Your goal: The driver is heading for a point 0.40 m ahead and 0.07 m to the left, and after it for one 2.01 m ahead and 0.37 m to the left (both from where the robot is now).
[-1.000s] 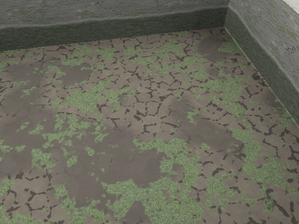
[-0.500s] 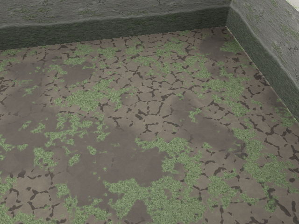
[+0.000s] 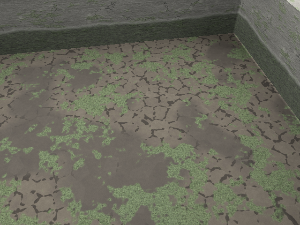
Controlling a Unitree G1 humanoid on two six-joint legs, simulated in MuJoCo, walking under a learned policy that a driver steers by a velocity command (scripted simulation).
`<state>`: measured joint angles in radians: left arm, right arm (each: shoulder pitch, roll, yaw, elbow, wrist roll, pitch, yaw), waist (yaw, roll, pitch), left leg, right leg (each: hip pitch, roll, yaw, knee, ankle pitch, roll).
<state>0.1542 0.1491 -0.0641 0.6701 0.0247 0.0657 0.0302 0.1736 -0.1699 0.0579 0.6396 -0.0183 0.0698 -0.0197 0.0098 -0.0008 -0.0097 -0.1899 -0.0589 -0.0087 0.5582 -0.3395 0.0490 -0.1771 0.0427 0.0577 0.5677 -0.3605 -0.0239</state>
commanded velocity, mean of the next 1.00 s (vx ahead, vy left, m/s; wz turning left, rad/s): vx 0.48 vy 0.00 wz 0.00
